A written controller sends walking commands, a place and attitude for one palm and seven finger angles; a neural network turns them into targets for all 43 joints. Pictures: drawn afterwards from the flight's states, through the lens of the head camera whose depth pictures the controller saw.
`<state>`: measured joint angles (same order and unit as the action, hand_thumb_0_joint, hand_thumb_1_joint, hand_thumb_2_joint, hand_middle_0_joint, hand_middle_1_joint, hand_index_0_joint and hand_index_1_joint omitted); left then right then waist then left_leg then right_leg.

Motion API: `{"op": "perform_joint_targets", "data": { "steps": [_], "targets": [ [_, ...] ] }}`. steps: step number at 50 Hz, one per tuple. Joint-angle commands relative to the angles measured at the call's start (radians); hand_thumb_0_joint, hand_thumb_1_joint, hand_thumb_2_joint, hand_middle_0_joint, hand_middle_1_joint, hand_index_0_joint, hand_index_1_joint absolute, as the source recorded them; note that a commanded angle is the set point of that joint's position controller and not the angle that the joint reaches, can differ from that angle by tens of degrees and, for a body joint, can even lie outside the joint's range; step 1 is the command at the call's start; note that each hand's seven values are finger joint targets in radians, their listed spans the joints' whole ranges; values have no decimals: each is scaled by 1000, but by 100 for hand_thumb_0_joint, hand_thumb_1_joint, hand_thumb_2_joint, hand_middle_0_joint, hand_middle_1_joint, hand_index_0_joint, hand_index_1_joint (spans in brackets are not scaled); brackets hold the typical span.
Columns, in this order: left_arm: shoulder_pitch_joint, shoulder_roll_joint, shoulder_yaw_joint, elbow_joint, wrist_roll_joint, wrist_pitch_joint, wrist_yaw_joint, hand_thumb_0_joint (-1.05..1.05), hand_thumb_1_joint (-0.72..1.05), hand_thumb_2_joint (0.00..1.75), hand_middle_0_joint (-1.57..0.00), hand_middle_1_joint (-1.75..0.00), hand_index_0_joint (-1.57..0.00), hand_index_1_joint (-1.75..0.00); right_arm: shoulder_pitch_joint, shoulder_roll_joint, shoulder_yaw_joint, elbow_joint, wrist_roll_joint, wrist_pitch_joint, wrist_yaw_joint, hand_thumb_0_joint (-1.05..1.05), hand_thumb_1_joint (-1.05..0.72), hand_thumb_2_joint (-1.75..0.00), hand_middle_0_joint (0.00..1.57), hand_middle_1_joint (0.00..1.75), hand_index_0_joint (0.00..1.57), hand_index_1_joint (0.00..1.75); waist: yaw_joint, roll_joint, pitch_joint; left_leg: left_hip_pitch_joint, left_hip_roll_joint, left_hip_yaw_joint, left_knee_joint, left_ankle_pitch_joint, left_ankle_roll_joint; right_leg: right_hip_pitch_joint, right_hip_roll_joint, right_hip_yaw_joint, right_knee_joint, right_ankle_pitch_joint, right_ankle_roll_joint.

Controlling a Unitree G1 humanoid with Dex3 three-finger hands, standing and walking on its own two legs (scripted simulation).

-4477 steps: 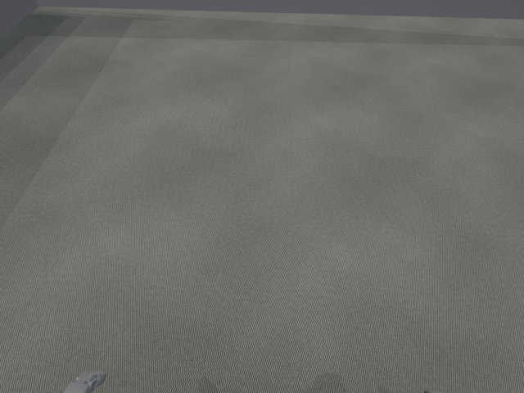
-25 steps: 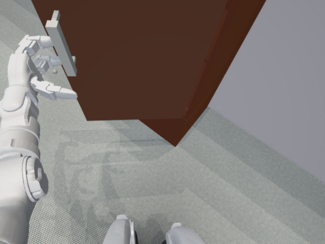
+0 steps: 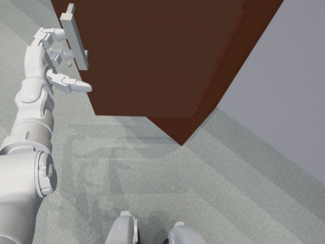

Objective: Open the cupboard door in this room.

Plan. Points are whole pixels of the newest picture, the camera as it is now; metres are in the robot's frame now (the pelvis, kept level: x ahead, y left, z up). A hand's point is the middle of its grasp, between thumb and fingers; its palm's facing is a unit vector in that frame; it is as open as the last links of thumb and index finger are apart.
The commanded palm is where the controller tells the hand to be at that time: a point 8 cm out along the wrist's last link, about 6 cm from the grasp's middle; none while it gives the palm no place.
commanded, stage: slide the fingers in behind the handle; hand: left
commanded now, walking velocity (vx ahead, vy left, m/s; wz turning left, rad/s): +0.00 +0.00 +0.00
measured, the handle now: (77, 39) +0.59 +0.19 +0.10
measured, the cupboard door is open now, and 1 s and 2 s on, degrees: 43 48 48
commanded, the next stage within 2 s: draw the hand back to the body in 0.40 s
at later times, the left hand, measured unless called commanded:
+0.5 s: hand (70, 63) +0.52 +0.20 +0.09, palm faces +0.07 -1.00 -0.01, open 14.3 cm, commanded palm +0.50 +0.20 +0.09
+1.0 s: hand (46, 95) +0.38 +0.20 +0.15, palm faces +0.01 -1.00 -0.02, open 14.1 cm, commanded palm +0.34 +0.26 +0.16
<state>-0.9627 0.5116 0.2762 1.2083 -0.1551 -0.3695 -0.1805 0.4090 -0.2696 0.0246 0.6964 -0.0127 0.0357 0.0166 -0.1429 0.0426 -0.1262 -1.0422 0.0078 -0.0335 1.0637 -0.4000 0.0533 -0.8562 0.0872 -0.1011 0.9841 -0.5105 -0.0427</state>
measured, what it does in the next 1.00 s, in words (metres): stands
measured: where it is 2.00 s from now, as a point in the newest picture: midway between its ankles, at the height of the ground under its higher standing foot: outside the picture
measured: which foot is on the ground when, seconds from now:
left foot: down 0.00-1.00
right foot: down 0.00-1.00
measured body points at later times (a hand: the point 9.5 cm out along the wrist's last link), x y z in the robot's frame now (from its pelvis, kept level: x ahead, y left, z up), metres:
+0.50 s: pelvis +0.00 +0.01 +0.00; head +0.12 +0.05 +0.43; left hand +0.51 +0.25 +0.09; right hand +0.00 -0.26 -0.11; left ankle +0.05 +0.08 -0.66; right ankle -0.03 -0.10 -0.66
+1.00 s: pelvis +0.01 +0.01 +0.04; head +0.03 +0.01 +0.49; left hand +0.38 +0.26 +0.15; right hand +0.14 -0.24 -0.06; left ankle +0.05 +0.08 -0.66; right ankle -0.03 -0.10 -0.66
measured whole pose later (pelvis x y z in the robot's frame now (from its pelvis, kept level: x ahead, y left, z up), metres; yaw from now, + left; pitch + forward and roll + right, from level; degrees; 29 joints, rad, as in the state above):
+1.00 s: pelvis +0.01 +0.01 +0.04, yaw +0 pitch +9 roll -3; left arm -0.33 0.33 0.22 0.57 -0.24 -0.22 -0.22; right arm 0.29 -0.26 0.04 0.57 0.06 0.01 -0.02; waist -0.04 0.06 -0.15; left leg -0.63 -0.01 0.02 0.84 -0.36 0.07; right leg -0.47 0.07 -0.03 0.77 -0.45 -0.03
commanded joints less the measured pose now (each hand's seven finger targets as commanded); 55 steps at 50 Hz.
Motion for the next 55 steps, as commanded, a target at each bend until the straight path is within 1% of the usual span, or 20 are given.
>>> {"op": "perform_joint_targets", "data": {
  "steps": [1, 3, 5, 16, 21, 24, 25, 28, 30, 33, 35, 37, 39, 42, 43, 47, 50, 51, 53, 55],
  "targets": [
    [-542, -6, -89, -244, 23, -60, -29, 0, -50, 30, -30, -120, -30, -120, 169, -191, -75, -34, -1, -20, -7, 0, -90, -90, 20, 30, 20, 30, -103, 158, -440, 698, 37, -130, -100, 298, -28, -180, 4, 49, -136, 235, 6],
    [-537, 4, -82, -210, 29, -55, -21, 0, -50, 30, -30, -120, -30, -120, 174, -193, -73, -26, -2, -21, -7, 0, -90, -90, 20, 30, 20, 30, -106, 152, -406, 684, 35, -134, -102, 290, -28, -187, 4, 47, -135, 227, 3],
    [-559, -40, -120, -201, 35, -53, -16, 0, -50, 30, -30, -120, -30, -120, 165, -188, -72, -24, -2, -23, -4, 0, -90, -90, 20, 30, 20, 30, -114, 167, -392, 686, 35, -139, -103, 272, -31, -213, 2, 44, -133, 215, 4],
    [-566, -22, -105, -196, 36, -53, -12, 0, -50, 30, -30, -120, -30, -120, 166, -192, -72, -29, -5, -29, -1, 0, -90, -90, 20, 30, 20, 30, -107, 144, -424, 682, 31, -145, -99, 282, -31, -201, 1, 43, -127, 221, 2],
    [-579, -53, -124, -229, 37, -62, -2, 0, -50, 30, -30, -120, -30, -120, 162, -190, -75, -31, -7, -33, 2, 0, -90, -90, 20, 30, 20, 30, -105, 166, -451, 724, 36, -162, -108, 278, -38, -218, 0, 36, -118, 212, 0],
    [-592, -80, -144, -212, 38, -58, 4, 0, -50, 30, -30, -120, -30, -120, 161, -189, -73, -28, -7, -35, 3, 0, -90, -90, 20, 30, 20, 30, -115, 164, -420, 710, 35, -164, -109, 252, -36, -237, 0, 37, -120, 201, 3],
    [-571, -51, -120, -185, 44, -52, 8, 0, -50, 30, -30, -120, -30, -120, 166, -192, -75, -23, -8, -33, 2, 0, -90, -90, 20, 30, 20, 30, -113, 149, -406, 694, 36, -162, -110, 245, -36, -231, -1, 35, -121, 199, 1],
    [-443, -18, -87, -332, 28, -62, -3, 0, -50, 30, -30, -120, -30, -120, 155, -192, -80, -70, 2, -28, 6, 0, -90, -90, 20, 30, 20, 30, -34, 225, -550, 819, 34, -157, -136, 384, -48, -134, 6, 33, -128, 245, -11],
    [-311, 6, -54, -439, 7, -54, -13, 0, -50, 30, -30, -120, -30, -120, 136, -186, -82, -96, 14, -22, 10, 0, -90, -90, 20, 30, 20, 30, 11, 228, -625, 901, 40, -150, -145, 524, -57, -59, 15, 28, -145, 302, -11],
    [-139, -1, -57, -628, -31, -30, -24, 0, -50, 30, -30, -120, -30, -120, 102, -175, -79, -142, 37, -21, 9, 0, -90, -90, 20, 30, 20, 30, 37, 181, -655, 933, 38, -123, -166, 619, -51, 62, 25, 25, -173, 391, -5],
    [-38, 37, -20, -710, -49, -14, -18, 0, -50, 30, -30, -120, -30, -120, 68, -172, -75, -161, 51, -20, 4, 0, -90, -90, 20, 30, 20, 30, 55, 135, -584, 896, 36, -103, -196, 595, -42, 127, 24, 26, -200, 420, 1],
    [18, 19, -25, -780, -63, -5, -8, 0, -50, 30, -30, -120, -30, -120, 33, -163, -71, -178, 60, -28, -5, 0, -90, -90, 20, 30, 20, 30, 47, 78, -484, 841, 29, -77, -223, 524, -26, 177, 23, 32, -230, 438, 10],
    [51, 56, 6, -817, -66, -5, 10, 0, -50, 30, -30, -120, -30, -120, 3, -160, -63, -180, 64, -38, -20, 0, -90, -90, 20, 30, 20, 30, 50, 69, -384, 805, 25, -65, -252, 472, -21, 196, 16, 40, -250, 431, 13],
    [181, 13, -18, -822, -71, 16, 9, 0, -50, 30, -30, -120, -30, -120, -39, -148, -54, -193, 64, -53, -28, 0, -90, -90, 20, 30, 20, 30, 64, 85, -262, 787, 24, -63, -293, 412, -24, 195, 8, 38, -274, 378, 13],
    [201, 21, -13, -838, -72, 28, 4, 0, -50, 30, -30, -120, -30, -120, -49, -151, -52, -201, 66, -58, -31, 0, -90, -90, 20, 30, 20, 30, 73, 103, -257, 789, 18, -61, -299, 397, -22, 213, 4, 42, -280, 368, 11],
    [355, 22, 11, -821, -103, 106, -33, 0, -43, 33, -29, -115, -29, -115, -111, -143, -43, -241, 74, -65, -43, 0, -90, -90, 20, 30, 20, 30, 111, 5, -209, 739, 8, -44, -347, 293, -16, 299, -7, 47, -317, 351, 14],
    [419, 32, 27, -907, -137, 148, -64, 0, -32, 37, -29, -109, -29, -109, -166, -134, -33, -278, 85, -76, -56, 0, -90, -90, 20, 30, 20, 30, 127, -15, -207, 730, -3, -21, -366, 274, -5, 373, -18, 59, -344, 383, 16],
    [403, 83, 5, -1071, -23, 134, 47, 0, -29, 39, -29, -107, -29, -107, -229, -113, -37, -309, 83, -59, -72, 0, -90, -90, 20, 30, 20, 30, 140, -7, -215, 795, -5, -11, -408, 258, -11, 378, -38, 112, -404, 366, 7],
    [515, -4, -46, -1131, -15, 169, 133, 0, -22, 42, -28, -102, -28, -102, -248, -105, -29, -317, 80, -53, -92, 0, -90, -90, 20, 30, 20, 30, 125, -20, -152, 784, 1, -14, -452, 185, -12, 410, -44, 110, -443, 316, 11],
    [549, -9, -57, -1176, 10, 198, 188, 0, -15, 45, -27, -98, -27, -98, -264, -109, -26, -303, 79, -47, -102, 0, -90, -90, 20, 30, 20, 30, 117, 2, -116, 815, 12, -26, -496, 149, -15, 432, -48, 108, -478, 285, 10]
  ]
}}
